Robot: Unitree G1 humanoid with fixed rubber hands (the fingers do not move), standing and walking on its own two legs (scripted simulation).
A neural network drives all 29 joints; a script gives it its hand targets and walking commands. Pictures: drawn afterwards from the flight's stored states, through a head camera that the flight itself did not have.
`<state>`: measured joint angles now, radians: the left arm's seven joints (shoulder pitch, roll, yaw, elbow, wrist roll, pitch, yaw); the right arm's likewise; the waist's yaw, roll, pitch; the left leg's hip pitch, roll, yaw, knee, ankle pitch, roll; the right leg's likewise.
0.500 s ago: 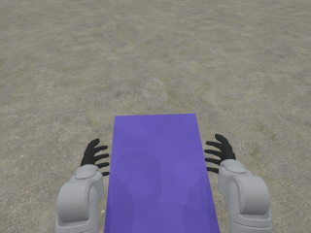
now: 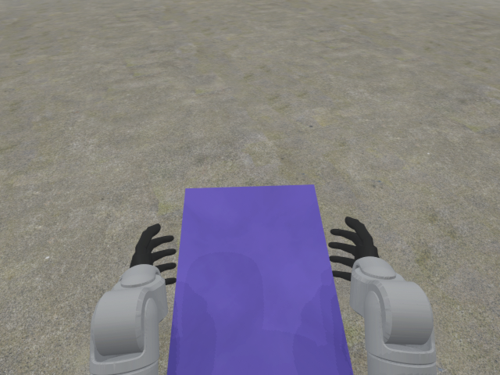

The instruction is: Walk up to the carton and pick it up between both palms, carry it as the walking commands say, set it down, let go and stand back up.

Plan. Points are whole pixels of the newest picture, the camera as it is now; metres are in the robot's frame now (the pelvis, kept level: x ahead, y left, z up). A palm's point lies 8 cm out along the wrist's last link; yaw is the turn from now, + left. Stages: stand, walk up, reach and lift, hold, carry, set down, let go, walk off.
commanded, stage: carry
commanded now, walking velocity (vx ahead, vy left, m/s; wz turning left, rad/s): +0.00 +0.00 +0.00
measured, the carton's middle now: (253, 281) +0.30 +0.00 +0.02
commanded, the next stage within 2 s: none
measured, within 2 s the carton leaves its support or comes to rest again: neither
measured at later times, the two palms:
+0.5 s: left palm (141, 258) +0.29 +0.17 +0.10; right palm (344, 250) +0.29 -0.14 +0.10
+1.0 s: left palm (161, 261) +0.33 +0.15 +0.04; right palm (343, 255) +0.33 -0.16 +0.04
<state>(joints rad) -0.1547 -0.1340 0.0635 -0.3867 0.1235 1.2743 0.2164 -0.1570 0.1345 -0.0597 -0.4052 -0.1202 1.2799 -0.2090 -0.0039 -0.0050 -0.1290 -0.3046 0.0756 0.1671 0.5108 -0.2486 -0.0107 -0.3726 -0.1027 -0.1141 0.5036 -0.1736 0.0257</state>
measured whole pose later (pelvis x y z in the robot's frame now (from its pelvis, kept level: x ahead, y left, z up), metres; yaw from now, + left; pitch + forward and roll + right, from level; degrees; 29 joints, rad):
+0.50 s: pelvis +0.03 +0.02 +0.00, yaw +0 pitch +3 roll +0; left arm -0.17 -0.14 0.07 -0.32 0.15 1.24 0.20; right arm -0.18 0.14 -0.07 -0.32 -0.14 1.24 -0.19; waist -0.01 0.00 -0.13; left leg -0.27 0.06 0.17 0.53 -0.31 0.00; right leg -0.34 -0.13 -0.11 0.53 -0.23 0.06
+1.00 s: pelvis +0.05 +0.00 +0.00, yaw +0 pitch +3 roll +0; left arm -0.17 -0.13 0.12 0.00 0.19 0.85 0.11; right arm -0.16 0.13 -0.14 -0.01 -0.19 0.84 -0.10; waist 0.00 0.00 -0.08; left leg -0.26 0.09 0.16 0.56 -0.35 -0.02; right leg -0.33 -0.11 -0.12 0.57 -0.28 0.04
